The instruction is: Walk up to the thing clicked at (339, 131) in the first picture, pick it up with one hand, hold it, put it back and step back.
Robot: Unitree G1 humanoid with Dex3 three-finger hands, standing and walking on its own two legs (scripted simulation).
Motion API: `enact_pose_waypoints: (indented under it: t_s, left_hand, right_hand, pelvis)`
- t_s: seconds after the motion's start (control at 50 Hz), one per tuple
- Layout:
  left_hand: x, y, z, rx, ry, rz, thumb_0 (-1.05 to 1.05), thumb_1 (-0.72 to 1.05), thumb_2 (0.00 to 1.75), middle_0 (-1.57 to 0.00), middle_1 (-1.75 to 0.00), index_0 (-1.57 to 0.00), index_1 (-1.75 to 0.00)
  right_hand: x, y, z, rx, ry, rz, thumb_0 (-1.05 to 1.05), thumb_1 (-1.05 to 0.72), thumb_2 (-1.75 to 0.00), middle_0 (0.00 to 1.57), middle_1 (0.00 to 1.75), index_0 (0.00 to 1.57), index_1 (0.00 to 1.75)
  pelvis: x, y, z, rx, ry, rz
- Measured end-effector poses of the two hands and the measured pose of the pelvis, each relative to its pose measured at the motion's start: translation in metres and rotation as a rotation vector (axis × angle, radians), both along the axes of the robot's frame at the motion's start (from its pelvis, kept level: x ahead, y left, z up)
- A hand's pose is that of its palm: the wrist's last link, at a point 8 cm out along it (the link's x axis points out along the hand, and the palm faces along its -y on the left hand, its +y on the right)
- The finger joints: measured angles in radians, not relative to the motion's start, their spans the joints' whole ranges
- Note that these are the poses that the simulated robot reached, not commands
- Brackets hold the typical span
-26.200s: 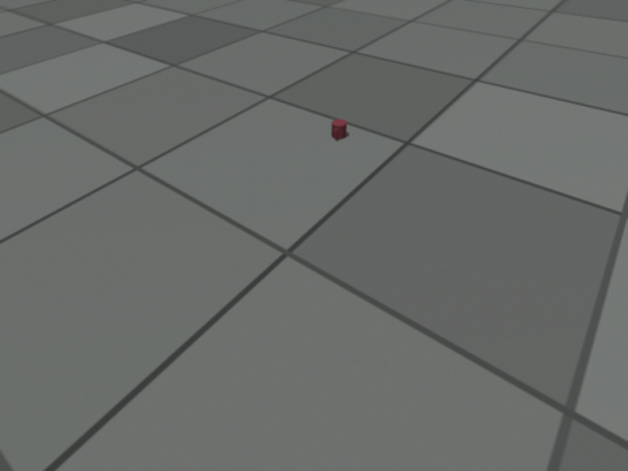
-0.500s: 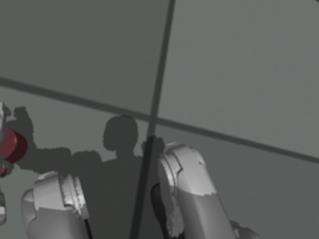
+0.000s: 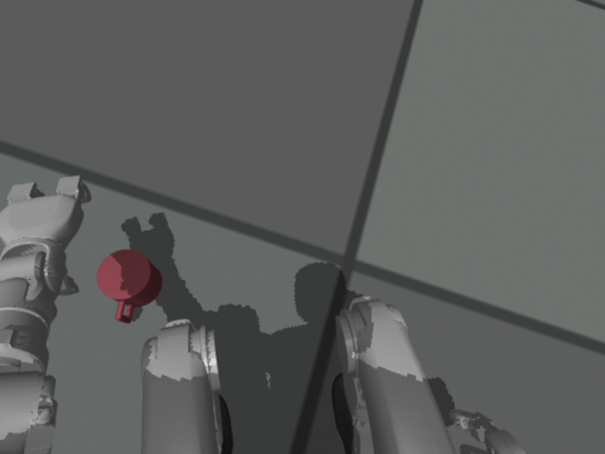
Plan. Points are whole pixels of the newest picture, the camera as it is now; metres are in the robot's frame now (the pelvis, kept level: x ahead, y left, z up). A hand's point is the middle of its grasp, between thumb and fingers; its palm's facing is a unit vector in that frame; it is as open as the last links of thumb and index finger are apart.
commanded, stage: withdraw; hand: left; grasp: from above
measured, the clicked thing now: (129, 288) +0.42 +0.29 -0.33
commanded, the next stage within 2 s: home in 0.38 s
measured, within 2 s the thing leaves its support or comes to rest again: neither
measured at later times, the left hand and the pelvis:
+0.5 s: hand (106, 261) +0.44 +0.29 -0.21, palm faces -0.44 -0.05 -0.90, open 14.0 cm; pelvis -0.02 +0.00 -0.04, yaw -1 degrees
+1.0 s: hand (75, 280) +0.37 +0.27 -0.06, palm faces -0.33 -0.50 -0.80, open 8.9 cm; pelvis +0.00 +0.00 +0.07, yaw +1 degrees
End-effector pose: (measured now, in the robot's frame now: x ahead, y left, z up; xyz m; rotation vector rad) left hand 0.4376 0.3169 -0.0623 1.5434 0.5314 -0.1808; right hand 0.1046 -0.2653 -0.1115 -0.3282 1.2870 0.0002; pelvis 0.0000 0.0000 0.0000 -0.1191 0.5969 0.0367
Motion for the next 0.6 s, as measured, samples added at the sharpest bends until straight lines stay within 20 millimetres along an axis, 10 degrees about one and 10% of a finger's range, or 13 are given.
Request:
enact_pose_waypoints:
  t_s: [0.16,0.6]
  left_hand:
    - [-0.010,0.000,0.016,-0.055,0.065,-0.067,0.00,-0.54,1.02,-0.08,-1.02,-0.08,-1.03]
    - [0.014,-0.025,-0.096,-0.063,-0.072,-0.109,0.00,-0.44,0.96,-0.15,-0.94,-0.15,-0.94]
  right_hand:
    - [-0.005,-0.012,0.030,-0.085,-0.005,0.023,0.00,-0.92,-0.90,0.20,0.30,0.20,0.30]
    - [-0.091,0.006,-0.022,-0.117,0.186,-0.021,0.00,-0.90,-0.89,0.20,0.29,0.20,0.30]
  pelvis:
    - [-0.009,-0.001,0.017,0.003,-0.020,0.008]
    - [-0.012,0.005,-0.049,-0.029,-0.028,-0.004]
